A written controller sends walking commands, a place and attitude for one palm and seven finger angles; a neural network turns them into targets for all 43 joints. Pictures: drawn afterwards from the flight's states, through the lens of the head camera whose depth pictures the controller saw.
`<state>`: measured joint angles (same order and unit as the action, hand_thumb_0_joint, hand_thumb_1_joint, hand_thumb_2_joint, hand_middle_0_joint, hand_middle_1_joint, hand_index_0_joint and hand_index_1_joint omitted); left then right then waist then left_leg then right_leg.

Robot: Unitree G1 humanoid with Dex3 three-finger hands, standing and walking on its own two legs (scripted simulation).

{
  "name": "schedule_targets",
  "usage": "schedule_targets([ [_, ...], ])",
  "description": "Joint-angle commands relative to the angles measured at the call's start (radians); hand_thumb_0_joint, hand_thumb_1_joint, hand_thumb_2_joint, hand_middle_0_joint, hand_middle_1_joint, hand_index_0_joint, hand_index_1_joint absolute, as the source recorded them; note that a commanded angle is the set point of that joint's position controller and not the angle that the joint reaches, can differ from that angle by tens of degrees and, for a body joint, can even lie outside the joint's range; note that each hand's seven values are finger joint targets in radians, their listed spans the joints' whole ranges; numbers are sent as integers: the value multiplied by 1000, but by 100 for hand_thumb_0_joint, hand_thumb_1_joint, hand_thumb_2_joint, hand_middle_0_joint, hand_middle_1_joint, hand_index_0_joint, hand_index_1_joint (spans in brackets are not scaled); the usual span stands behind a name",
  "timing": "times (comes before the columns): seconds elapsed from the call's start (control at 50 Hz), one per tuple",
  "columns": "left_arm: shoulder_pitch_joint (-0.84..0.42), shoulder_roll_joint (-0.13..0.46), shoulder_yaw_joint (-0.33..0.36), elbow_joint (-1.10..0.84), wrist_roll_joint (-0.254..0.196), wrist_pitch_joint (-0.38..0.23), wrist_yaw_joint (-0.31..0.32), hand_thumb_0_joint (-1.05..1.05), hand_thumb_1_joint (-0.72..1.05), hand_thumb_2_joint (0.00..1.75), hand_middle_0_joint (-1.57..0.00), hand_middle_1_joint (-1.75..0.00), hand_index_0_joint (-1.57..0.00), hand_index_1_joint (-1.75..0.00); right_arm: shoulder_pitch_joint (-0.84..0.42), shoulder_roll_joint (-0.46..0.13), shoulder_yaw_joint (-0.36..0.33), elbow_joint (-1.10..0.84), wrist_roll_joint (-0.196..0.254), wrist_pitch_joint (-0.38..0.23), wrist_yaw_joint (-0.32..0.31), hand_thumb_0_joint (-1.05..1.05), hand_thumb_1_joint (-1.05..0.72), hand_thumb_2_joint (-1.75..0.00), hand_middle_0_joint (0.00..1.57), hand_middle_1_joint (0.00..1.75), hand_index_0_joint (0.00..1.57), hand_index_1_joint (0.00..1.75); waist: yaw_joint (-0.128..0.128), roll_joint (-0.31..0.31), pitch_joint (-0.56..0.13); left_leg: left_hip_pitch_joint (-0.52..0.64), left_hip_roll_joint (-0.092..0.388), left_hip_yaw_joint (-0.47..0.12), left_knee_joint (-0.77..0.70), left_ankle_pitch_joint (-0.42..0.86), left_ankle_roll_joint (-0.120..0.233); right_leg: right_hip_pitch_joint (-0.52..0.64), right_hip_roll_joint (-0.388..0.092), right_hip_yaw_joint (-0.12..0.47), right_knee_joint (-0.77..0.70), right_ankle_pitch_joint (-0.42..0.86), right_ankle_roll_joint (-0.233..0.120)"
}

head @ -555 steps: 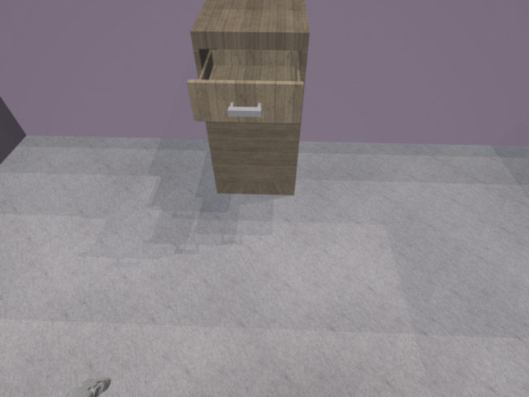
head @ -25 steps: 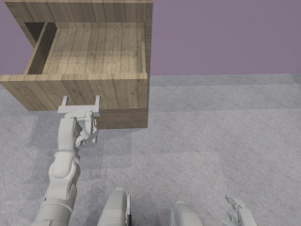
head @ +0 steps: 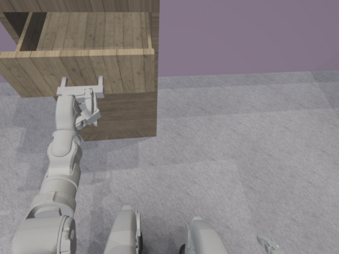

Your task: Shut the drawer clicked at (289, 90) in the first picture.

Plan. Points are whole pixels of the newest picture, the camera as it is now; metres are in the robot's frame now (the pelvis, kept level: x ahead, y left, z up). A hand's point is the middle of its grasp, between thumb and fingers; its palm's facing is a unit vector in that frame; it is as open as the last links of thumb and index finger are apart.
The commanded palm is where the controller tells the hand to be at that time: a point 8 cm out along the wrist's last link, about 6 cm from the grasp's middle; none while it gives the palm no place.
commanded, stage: push the drawer shut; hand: left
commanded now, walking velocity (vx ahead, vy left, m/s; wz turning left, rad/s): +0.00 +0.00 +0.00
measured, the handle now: (82, 86) +0.50 +0.22 +0.04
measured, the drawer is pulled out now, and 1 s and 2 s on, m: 0.16 0.05 0.00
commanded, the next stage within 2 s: pull the fist back off the drawer in 1.70 s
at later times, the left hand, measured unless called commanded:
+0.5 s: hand (99, 91) +0.49 +0.18 +0.04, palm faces +0.09 -1.00 -0.03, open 3.0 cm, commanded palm +0.48 +0.21 +0.04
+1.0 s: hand (99, 73) +0.54 +0.18 +0.05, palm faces +0.10 -0.99 -0.03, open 3.2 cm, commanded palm +0.54 +0.21 +0.04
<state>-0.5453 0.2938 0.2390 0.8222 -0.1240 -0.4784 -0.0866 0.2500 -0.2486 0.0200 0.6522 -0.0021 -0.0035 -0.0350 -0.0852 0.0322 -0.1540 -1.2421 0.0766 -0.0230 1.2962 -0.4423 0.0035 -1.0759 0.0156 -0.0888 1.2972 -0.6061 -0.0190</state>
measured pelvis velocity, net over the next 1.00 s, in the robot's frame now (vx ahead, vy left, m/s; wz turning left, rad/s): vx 0.00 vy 0.00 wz -0.04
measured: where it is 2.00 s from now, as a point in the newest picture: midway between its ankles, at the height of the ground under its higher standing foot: outside the picture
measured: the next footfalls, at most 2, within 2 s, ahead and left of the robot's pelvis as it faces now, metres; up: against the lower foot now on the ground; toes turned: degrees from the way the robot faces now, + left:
none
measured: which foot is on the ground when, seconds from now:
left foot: down 0.00-1.00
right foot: down 0.00-1.00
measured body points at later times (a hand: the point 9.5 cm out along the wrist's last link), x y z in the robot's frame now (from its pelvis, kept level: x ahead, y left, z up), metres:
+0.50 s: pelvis +0.01 +0.01 +0.00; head +0.14 +0.03 +0.43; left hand +0.48 +0.23 +0.04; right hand +0.05 -0.25 -0.12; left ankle +0.08 +0.12 -0.61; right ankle +0.01 -0.11 -0.61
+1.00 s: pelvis +0.00 +0.00 -0.02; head +0.16 +0.03 +0.40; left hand +0.53 +0.24 +0.05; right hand +0.00 -0.27 -0.13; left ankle +0.08 +0.12 -0.61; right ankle +0.01 -0.11 -0.61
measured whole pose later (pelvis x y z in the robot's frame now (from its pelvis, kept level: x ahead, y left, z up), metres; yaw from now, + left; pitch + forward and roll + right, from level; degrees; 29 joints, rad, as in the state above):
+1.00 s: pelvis +0.00 +0.00 -0.02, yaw -2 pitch +28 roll -6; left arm -0.98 0.52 0.42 1.21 -0.01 -0.46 -0.10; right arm 0.32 -0.26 0.04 0.66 -0.04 0.07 0.00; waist -0.19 0.05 -0.14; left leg -1.40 0.10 -0.04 1.37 -0.46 0.01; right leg -1.22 0.04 -0.10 1.34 -0.61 -0.02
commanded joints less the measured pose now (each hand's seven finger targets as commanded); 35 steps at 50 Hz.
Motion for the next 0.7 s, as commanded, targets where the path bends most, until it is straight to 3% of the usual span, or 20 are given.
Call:
schedule_targets([
  [0.0, -470, 197, 70, -166, -18, -68, 18, 0, 90, 90, -140, -160, -140, -160, 91, -158, -64, -85, -10, -21, -3, 0, -90, -90, 20, 30, 20, 30, -39, 54, -432, 456, -46, -33, -142, 70, 23, 13, 28, 60, -233, 167, 0],
  [0.04, -497, 231, 95, -143, -11, -74, 20, 0, 90, 90, -140, -160, -140, -160, 105, -162, -64, -80, -14, -13, -1, 0, -90, -90, 20, 30, 20, 30, -40, 47, -438, 451, -43, -36, -140, 80, 22, 13, 29, 58, -226, 174, 0],
  [0.12, -516, 202, 80, -128, 8, -83, 26, 0, 90, 90, -140, -160, -140, -160, 126, -164, -71, -79, -21, 2, 10, 0, -90, -90, 20, 30, 20, 30, -40, 103, -481, 531, -39, -50, -144, 139, 15, -36, 31, 41, -207, 203, -5],
  [0.18, -553, 217, 91, -90, 18, -86, 36, 0, 90, 90, -140, -160, -140, -160, 147, -169, -72, -70, -26, 14, 16, 0, -90, -90, 20, 30, 20, 30, -56, 76, -452, 520, -36, -59, -142, 136, 17, -49, 36, 35, -202, 202, -5],
  [0.22, -560, 225, 103, -89, 26, -94, 44, 0, 90, 90, -140, -160, -140, -160, 154, -169, -74, -73, -29, 23, 20, 0, -90, -90, 20, 30, 20, 30, -49, 76, -484, 528, -36, -56, -139, 162, 17, -35, 35, 37, -202, 218, -4],
  [0.28, -587, 253, 120, -38, 37, -97, 46, 0, 90, 90, -140, -160, -140, -160, 169, -173, -72, -66, -32, 35, 22, 0, -90, -90, 20, 30, 20, 30, -61, 64, -454, 505, -36, -58, -137, 144, 18, -45, 38, 37, -201, 207, -3],
  [0.38, -659, 255, 115, -43, 47, -115, 43, 0, 90, 90, -140, -160, -140, -160, 186, -173, -74, -62, -38, 51, 27, 0, -90, -90, 20, 30, 20, 30, -69, 110, -497, 565, -31, -68, -134, 188, 15, -68, 39, 32, -192, 230, -8],
  [0.5, -750, 264, 110, 1, 58, -117, 44, 0, 90, 90, -140, -160, -140, -160, 192, -175, -71, -48, -41, 62, 29, 0, -90, -90, 20, 30, 20, 30, -96, 126, -487, 556, -30, -70, -122, 167, 17, -99, 40, 34, -196, 217, -4],
  [0.52, -742, 305, 143, 25, 61, -113, 47, 0, 90, 90, -140, -160, -140, -160, 198, -180, -70, -46, -42, 65, 28, 0, -90, -90, 20, 30, 20, 30, -90, 106, -488, 533, -30, -69, -117, 162, 19, -85, 42, 36, -196, 214, -4],
  [0.54, -760, 312, 142, 29, 62, -112, 46, 0, 90, 90, -140, -160, -140, -160, 195, -180, -68, -48, -41, 66, 25, 0, -90, -90, 20, 30, 20, 30, -100, 96, -481, 513, -31, -64, -111, 159, 23, -77, 42, 41, -199, 216, -2],
  [0.58, -798, 317, 138, 38, 66, -113, 45, 0, 90, 90, -140, -160, -140, -160, 200, -180, -65, -47, -43, 66, 26, 0, -90, -90, 20, 30, 20, 30, -106, 122, -480, 516, -32, -67, -109, 159, 24, -93, 44, 40, -194, 212, -4],
  [0.66, -845, 382, 167, 85, 75, -102, 38, 0, 90, 90, -140, -160, -140, -160, 206, -187, -58, -41, -43, 69, 22, 0, -90, -90, 20, 30, 20, 30, -119, 102, -479, 455, -31, -59, -87, 133, 30, -80, 46, 48, -195, 195, -1],
  [0.68, -869, 371, 155, 86, 75, -103, 35, 0, 90, 90, -140, -160, -140, -160, 210, -185, -57, -41, -45, 66, 23, 0, -90, -90, 20, 30, 20, 30, -125, 131, -485, 464, -32, -63, -85, 134, 31, -96, 47, 47, -189, 193, -3],
])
